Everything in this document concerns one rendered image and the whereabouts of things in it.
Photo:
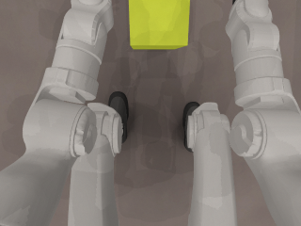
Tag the robot right forearm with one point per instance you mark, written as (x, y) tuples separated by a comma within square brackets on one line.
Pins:
[(257, 60)]

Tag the robot shin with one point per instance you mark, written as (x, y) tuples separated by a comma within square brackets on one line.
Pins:
[(214, 106), (103, 107)]

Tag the robot right shin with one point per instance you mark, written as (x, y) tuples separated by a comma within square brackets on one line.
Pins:
[(214, 106)]

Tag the left robot upper arm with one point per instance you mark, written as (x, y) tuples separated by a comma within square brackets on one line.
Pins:
[(56, 133)]

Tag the carton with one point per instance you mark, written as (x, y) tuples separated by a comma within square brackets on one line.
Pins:
[(159, 24)]

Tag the robot left shin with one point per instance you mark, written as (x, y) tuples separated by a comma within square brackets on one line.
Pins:
[(103, 107)]

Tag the robot left forearm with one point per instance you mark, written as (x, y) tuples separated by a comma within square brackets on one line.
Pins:
[(78, 54)]

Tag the right robot upper arm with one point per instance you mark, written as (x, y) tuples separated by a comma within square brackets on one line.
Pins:
[(269, 140)]

